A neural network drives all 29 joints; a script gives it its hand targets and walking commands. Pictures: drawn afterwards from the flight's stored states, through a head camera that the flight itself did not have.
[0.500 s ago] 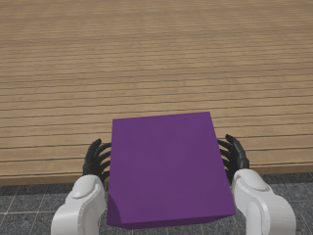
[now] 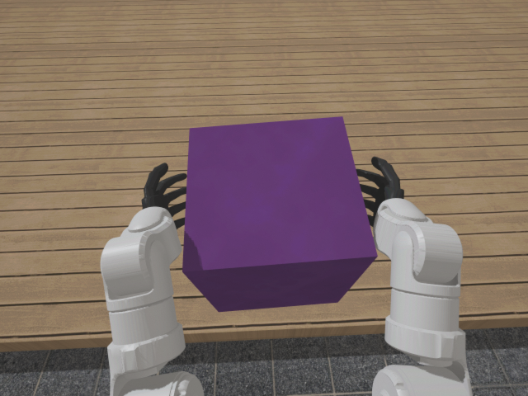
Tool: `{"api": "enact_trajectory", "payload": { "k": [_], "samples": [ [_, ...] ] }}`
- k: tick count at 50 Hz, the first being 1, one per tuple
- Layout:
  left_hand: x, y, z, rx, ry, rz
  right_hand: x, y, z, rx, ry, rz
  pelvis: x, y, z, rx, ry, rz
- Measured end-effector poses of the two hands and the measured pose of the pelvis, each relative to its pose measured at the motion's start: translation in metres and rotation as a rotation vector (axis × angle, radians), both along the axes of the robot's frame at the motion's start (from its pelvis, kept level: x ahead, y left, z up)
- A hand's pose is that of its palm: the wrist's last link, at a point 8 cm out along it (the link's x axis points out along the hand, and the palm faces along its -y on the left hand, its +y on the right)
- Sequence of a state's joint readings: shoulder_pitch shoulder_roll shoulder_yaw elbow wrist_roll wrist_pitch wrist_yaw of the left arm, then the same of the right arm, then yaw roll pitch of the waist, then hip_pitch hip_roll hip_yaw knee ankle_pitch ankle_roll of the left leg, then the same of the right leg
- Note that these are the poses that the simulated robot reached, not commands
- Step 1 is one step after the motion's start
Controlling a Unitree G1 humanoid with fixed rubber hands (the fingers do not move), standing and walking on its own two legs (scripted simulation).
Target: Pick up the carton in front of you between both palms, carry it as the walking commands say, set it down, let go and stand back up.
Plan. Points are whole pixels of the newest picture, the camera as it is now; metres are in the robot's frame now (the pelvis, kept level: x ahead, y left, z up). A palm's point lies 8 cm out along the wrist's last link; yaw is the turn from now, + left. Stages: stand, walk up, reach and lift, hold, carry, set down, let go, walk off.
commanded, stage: carry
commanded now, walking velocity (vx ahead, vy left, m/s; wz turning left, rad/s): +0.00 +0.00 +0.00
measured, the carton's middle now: (273, 226) +0.35 +0.01 +0.06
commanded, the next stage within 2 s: none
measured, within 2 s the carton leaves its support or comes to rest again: neither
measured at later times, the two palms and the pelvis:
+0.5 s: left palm (201, 175) +0.42 +0.11 +0.12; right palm (398, 183) +0.39 -0.19 +0.11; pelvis +0.07 -0.02 -0.01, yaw -1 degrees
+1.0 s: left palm (211, 93) +0.65 +0.12 +0.11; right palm (364, 101) +0.61 -0.19 +0.11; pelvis +0.29 -0.01 -0.01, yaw -1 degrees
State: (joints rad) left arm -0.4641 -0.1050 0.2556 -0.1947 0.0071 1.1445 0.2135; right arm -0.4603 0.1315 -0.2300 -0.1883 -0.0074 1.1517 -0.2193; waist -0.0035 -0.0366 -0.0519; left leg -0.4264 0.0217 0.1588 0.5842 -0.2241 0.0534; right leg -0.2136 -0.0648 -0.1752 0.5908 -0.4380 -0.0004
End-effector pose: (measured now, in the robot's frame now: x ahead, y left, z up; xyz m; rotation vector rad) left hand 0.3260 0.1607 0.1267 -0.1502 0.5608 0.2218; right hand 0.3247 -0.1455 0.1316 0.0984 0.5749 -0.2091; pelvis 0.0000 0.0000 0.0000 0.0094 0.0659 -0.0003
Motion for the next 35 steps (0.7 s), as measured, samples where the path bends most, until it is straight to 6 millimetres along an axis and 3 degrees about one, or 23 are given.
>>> {"api": "enact_trajectory", "payload": {
  "k": [5, 9, 19, 26, 29, 35],
  "samples": [
    [0.042, 0.0, -0.001, -0.013, -0.01, 0.004, 0.039, 0.0, -0.006, 0.027, -0.01, -0.021, 0.017, 0.002, 0.0, -0.001, 0.025, -0.006],
    [0.062, -0.006, -0.005, -0.012, -0.006, 0.001, 0.055, -0.006, -0.013, 0.041, -0.005, -0.04, 0.027, 0.001, 0.003, 0.0, 0.042, -0.01],
    [0.075, -0.026, -0.026, -0.023, -0.006, -0.013, 0.063, -0.024, -0.034, 0.078, -0.006, -0.061, 0.053, -0.008, -0.002, 0.013, 0.044, -0.017],
    [0.094, -0.049, -0.008, 0.02, -0.082, -0.021, 0.074, -0.049, -0.021, 0.081, -0.084, -0.065, 0.08, -0.025, -0.008, 0.002, 0.028, -0.009],
    [0.106, -0.052, 0.0, 0.024, -0.075, 0.002, 0.094, -0.053, -0.011, 0.055, -0.076, -0.041, 0.1, -0.032, -0.003, 0.014, 0.023, -0.009],
    [0.145, -0.041, 0.014, 0.024, -0.065, 0.02, 0.153, -0.043, 0.004, 0.054, -0.06, -0.017, 0.143, -0.037, 0.006, 0.027, 0.032, -0.027]
  ]
}}
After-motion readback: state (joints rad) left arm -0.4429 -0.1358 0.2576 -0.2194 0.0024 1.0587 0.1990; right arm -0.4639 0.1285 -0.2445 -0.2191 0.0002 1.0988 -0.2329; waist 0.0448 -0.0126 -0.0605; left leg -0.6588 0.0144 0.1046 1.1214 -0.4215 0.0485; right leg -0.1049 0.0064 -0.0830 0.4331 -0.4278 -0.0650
